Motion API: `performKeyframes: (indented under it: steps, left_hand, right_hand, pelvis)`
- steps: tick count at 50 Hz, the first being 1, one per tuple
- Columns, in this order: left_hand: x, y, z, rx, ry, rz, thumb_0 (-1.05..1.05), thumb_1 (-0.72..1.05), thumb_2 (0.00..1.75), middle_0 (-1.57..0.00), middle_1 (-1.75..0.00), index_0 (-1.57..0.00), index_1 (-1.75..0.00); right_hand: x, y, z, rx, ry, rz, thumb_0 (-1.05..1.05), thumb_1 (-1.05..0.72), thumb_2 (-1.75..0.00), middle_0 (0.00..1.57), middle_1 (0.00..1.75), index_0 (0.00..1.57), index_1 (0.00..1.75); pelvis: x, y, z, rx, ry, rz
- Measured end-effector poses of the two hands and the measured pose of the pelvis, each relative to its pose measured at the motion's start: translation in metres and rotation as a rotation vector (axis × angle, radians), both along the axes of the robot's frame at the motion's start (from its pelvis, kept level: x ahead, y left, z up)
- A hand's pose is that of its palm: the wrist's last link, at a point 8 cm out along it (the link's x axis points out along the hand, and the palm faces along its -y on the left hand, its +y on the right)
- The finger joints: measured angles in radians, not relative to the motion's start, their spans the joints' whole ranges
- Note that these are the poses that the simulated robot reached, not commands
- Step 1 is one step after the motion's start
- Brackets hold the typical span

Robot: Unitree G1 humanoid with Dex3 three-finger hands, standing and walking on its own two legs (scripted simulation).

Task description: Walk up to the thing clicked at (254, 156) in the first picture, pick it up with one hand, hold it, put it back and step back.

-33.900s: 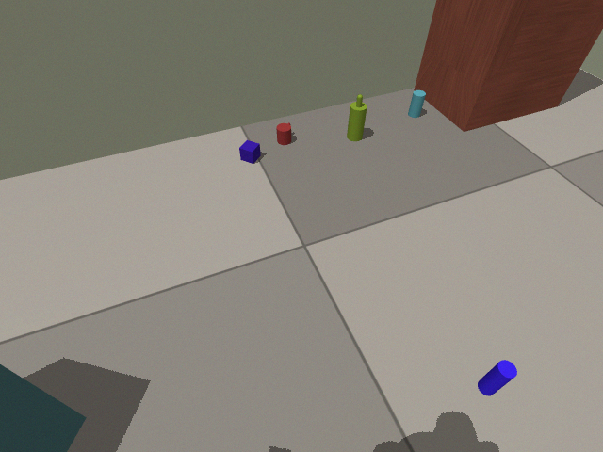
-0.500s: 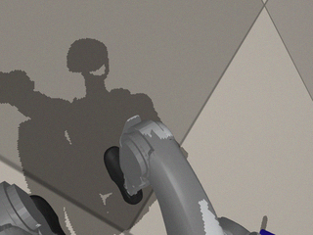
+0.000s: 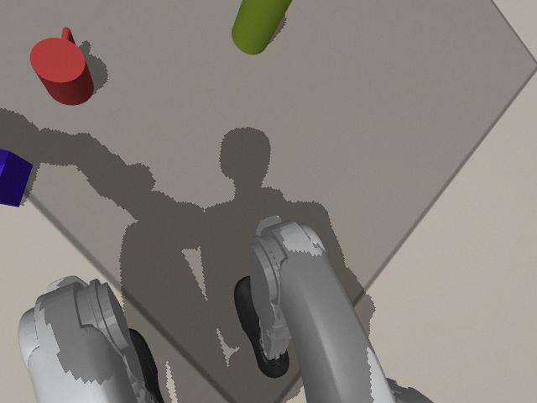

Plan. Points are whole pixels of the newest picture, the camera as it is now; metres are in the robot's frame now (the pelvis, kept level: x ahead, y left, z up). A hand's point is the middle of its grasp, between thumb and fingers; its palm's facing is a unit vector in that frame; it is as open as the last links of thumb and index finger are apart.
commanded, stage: withdraw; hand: left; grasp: from above
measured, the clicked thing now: out of the picture +0.48 +0.32 -0.29
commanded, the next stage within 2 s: home in 0.44 s
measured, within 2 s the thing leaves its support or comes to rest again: neither
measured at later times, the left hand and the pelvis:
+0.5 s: hand out of the picture +0.47 +0.38 -0.13, palm faces -0.47 -0.20 -0.86, open 12.7 cm; pelvis -0.02 +0.00 +0.00, yaw +3 degrees
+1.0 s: hand out of the picture +0.37 +0.35 -0.06, palm faces -0.40 -0.28 -0.87, open 8.7 cm; pelvis -0.02 +0.01 +0.06, yaw +6 degrees
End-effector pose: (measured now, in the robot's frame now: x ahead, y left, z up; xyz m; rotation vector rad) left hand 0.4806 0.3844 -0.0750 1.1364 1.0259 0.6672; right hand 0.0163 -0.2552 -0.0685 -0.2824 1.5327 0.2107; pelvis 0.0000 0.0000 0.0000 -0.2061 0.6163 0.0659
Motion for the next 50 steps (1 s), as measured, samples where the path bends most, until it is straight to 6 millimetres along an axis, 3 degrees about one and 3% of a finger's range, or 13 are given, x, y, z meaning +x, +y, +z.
performKeyframes:
  steps: [3, 7, 12, 21, 27, 31, 34, 38, 43, 47, 50]
  left_hand:
    - [-0.011, -0.004, 0.013, -0.008, 0.096, -0.078, 0.0, -0.29, 0.78, -0.33, -0.76, -0.32, -0.76]
    - [-0.023, -0.02, 0.009, -0.095, 0.175, -0.171, 0.0, -0.3, 0.8, -0.28, -0.81, -0.29, -0.8]
    - [-0.015, -0.033, 0.005, -0.1, 0.158, -0.355, 0.0, -0.33, 0.84, -0.25, -0.87, -0.26, -0.86]
    - [0.004, -0.013, 0.016, -0.015, 0.175, -0.495, 0.0, -0.32, 0.84, -0.27, -0.85, -0.28, -0.84]
    - [-0.001, -0.014, -0.019, -0.075, 0.323, -0.645, 0.0, -0.28, 0.81, -0.29, -0.83, -0.3, -0.82]
    - [-0.002, -0.036, -0.052, -0.165, 0.323, -0.819, 0.0, -0.25, 0.83, -0.29, -0.82, -0.29, -0.8]
    - [-0.003, -0.054, -0.058, -0.17, 0.224, -0.968, 0.0, -0.19, 0.86, -0.28, -0.77, -0.28, -0.76]
    - [-0.019, -0.062, -0.044, -0.119, 0.089, -1.07, 0.0, -0.01, 0.9, -0.27, -0.67, -0.26, -0.67]
    - [-0.045, -0.038, 0.002, -0.057, -0.006, -0.985, 0.0, 0.27, 0.96, -0.27, -0.58, -0.25, -0.59]
    - [-0.075, -0.022, 0.046, -0.076, 0.028, -0.88, 0.0, 0.43, 1.01, -0.27, -0.55, -0.25, -0.56]
    - [-0.105, -0.022, 0.074, -0.165, 0.083, -0.815, 0.0, 0.49, 1.02, -0.26, -0.54, -0.25, -0.54]
  right_hand:
    - [0.011, 0.002, -0.01, 0.014, -0.049, 0.006, 0.0, -0.93, -0.9, 0.2, 0.3, 0.2, 0.3]
    - [0.02, 0.004, -0.012, 0.008, -0.114, 0.018, 0.0, -0.92, -0.89, 0.2, 0.3, 0.2, 0.3]
    - [0.02, -0.003, -0.008, -0.052, -0.143, 0.048, 0.0, -0.91, -0.89, 0.2, 0.3, 0.2, 0.3]
    - [0.006, -0.014, -0.006, -0.182, -0.105, 0.027, 0.0, -0.91, -0.89, 0.2, 0.3, 0.2, 0.3]
    - [-0.011, -0.012, 0.002, -0.234, -0.022, 0.045, 0.0, -0.91, -0.89, 0.2, 0.3, 0.2, 0.3]
    - [-0.019, -0.014, 0.012, -0.295, 0.03, 0.064, 0.0, -0.91, -0.89, 0.2, 0.3, 0.2, 0.3]
    - [-0.017, -0.017, 0.02, -0.351, 0.04, 0.067, 0.0, -0.9, -0.89, 0.21, 0.3, 0.2, 0.3]
    - [-0.001, -0.023, 0.025, -0.396, 0.008, 0.064, 0.0, -0.9, -0.89, 0.21, 0.3, 0.2, 0.3]
    - [0.039, -0.025, 0.023, -0.385, -0.107, 0.046, 0.0, -0.9, -0.89, 0.21, 0.3, 0.2, 0.3]
    - [0.078, -0.012, 0.024, -0.307, -0.222, 0.031, 0.0, -0.9, -0.89, 0.21, 0.3, 0.2, 0.3]
    - [0.105, 0.004, 0.032, -0.23, -0.305, 0.022, 0.0, -0.9, -0.89, 0.21, 0.3, 0.2, 0.3]
  pelvis:
    - [-0.002, 0.001, 0.002, 0.016, -0.015, 0.01]
    - [-0.008, 0.0, 0.007, 0.033, -0.036, 0.022]
    - [-0.014, -0.003, 0.005, 0.046, -0.059, 0.032]
    - [-0.017, -0.003, 0.0, 0.049, -0.061, 0.033]
    - [-0.019, 0.001, 0.0, 0.03, -0.063, 0.032]
    - [-0.02, 0.002, -0.001, 0.011, -0.068, 0.03]
    - [-0.02, 0.004, -0.002, -0.006, -0.07, 0.032]
    - [-0.02, 0.005, 0.0, -0.015, -0.064, 0.039]
    - [-0.02, 0.004, 0.01, 0.004, -0.041, 0.053]
    - [-0.02, 0.005, 0.033, 0.026, -0.024, 0.064]
    - [-0.019, 0.007, 0.057, 0.047, -0.017, 0.07]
